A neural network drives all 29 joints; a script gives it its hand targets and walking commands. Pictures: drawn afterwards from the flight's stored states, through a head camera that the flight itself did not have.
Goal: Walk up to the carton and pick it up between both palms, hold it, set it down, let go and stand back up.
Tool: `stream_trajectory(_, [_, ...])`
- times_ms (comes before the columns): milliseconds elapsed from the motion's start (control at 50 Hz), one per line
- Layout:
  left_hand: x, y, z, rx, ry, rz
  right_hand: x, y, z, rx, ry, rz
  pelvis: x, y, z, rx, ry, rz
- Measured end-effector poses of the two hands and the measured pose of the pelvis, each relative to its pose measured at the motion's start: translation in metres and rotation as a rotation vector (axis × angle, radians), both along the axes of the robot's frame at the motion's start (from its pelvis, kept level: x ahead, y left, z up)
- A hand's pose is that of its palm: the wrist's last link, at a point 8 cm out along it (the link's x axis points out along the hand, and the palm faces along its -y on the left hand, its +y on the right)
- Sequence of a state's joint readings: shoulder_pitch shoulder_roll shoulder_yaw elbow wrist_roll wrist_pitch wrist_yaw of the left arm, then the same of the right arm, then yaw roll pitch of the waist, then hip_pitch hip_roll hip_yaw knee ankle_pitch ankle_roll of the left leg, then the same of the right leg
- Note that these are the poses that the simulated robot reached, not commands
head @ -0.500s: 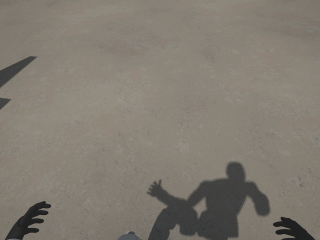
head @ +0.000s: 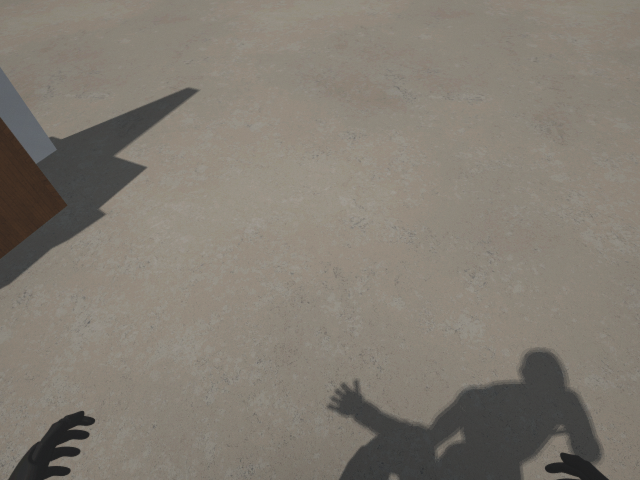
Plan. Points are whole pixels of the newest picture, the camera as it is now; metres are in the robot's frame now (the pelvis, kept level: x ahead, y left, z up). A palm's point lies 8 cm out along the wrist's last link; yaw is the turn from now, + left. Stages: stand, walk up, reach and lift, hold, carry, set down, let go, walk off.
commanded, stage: walk up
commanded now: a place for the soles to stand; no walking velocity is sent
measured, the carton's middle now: out of the picture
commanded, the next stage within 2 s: none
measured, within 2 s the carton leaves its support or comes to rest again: neither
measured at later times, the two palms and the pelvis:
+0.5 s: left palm out of the picture +0.21 +0.52 -0.04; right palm (442, 366) +0.29 -0.14 -0.06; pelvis +0.12 +0.15 +0.00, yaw +13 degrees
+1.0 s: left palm out of the picture +0.22 +0.67 -0.05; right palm (293, 264) +0.51 +0.08 -0.10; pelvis +0.26 +0.31 -0.02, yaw +24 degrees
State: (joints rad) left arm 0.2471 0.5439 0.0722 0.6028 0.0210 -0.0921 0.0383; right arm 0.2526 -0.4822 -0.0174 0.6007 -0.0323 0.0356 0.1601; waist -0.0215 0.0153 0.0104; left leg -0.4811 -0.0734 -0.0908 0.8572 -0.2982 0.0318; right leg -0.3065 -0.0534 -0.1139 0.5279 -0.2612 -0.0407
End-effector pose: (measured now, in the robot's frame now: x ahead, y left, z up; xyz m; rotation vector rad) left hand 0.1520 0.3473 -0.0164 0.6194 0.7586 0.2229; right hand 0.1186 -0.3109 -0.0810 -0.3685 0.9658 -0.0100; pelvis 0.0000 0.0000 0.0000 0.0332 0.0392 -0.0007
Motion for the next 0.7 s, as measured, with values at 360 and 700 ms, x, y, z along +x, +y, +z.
stream_trajectory(360, [0.046, 0.137, -0.041, -0.112, 0.011, 0.125, 0.123, 0.143, -0.001, -0.056, -0.002, 0.117, 0.092, 0.127, -0.018, -0.061, -0.031, 0.156])
stream_trajectory(700, [0.038, 0.206, -0.007, -0.022, 0.003, 0.371, 0.292, 0.237, 0.006, -0.035, -0.027, 0.363, 0.185, 0.183, -0.002, -0.014, -0.001, 0.356])
